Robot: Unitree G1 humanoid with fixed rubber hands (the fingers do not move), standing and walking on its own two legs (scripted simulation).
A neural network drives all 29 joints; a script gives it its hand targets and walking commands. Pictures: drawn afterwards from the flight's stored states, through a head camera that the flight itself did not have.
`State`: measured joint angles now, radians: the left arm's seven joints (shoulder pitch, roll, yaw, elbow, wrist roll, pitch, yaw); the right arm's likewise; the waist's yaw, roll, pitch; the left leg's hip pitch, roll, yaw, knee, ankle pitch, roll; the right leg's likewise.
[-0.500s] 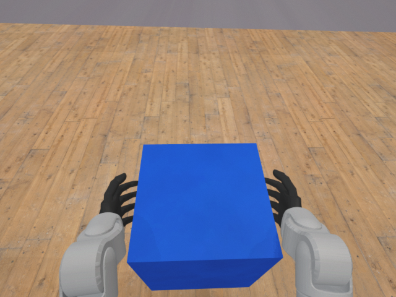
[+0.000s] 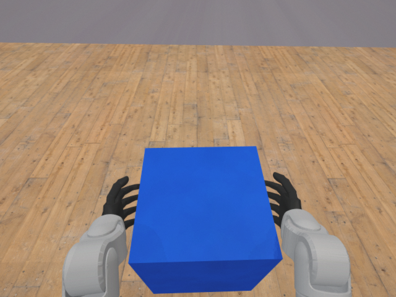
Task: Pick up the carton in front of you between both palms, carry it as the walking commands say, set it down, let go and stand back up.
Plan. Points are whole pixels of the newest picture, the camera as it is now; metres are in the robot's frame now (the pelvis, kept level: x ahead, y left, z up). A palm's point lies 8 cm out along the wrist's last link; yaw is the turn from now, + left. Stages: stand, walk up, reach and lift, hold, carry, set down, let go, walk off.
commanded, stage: carry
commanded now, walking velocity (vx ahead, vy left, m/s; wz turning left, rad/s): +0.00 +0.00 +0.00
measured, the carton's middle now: (201, 224) +0.27 +0.00 +0.03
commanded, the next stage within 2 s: hold in 1.24 s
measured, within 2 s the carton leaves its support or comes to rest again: neither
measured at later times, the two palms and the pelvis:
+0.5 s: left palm (116, 217) +0.26 +0.16 +0.07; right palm (273, 215) +0.26 -0.14 +0.07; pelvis +0.02 +0.02 +0.00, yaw +0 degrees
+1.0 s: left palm (121, 227) +0.27 +0.16 +0.03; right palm (269, 225) +0.27 -0.14 +0.03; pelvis -0.02 +0.02 +0.00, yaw +0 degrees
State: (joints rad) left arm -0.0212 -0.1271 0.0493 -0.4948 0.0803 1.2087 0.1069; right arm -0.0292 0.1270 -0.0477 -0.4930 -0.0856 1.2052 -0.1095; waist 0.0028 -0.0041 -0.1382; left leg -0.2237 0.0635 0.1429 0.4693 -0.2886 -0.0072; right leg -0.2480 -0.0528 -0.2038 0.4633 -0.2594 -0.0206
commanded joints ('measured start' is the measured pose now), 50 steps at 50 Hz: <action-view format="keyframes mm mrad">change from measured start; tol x2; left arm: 1 -368 -750 -645 -24 -313 29 -160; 7 -452 -835 -654 -21 -336 29 -167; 10 -450 -869 -663 -24 -340 18 -174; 14 -429 -871 -670 0 -321 -7 -189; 19 -431 -828 -654 49 -273 -61 -207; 29 -455 -775 -561 220 -189 -201 -231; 39 -522 -737 -438 438 -97 -406 -244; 45 -598 -769 -381 577 -59 -545 -262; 50 -632 -854 -421 592 -74 -582 -284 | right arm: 1 -330 752 623 9 319 32 173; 7 -428 835 641 -6 349 33 180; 11 -425 872 657 -12 349 18 187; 16 -406 862 661 31 316 -21 208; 20 -427 824 642 79 282 -72 222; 34 -456 749 492 338 148 -294 245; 42 -540 740 378 537 68 -475 262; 46 -593 784 371 608 57 -557 278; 50 -614 856 412 613 74 -579 296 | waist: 1 1 60 -164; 13 -2 17 -215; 34 -3 8 -138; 50 -3 5 -193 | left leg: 1 68 127 -82 -1 646 -5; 4 77 125 -76 12 675 -4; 16 85 113 -72 32 576 13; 31 44 110 -79 -33 339 24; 40 32 104 -81 -56 246 28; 45 31 101 -82 -61 217 27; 50 41 102 -83 -53 230 27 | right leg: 1 103 -124 96 37 504 23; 16 114 -119 102 64 460 25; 31 89 -125 118 -5 292 15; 42 75 -123 122 -30 215 13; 50 85 -122 122 -25 217 13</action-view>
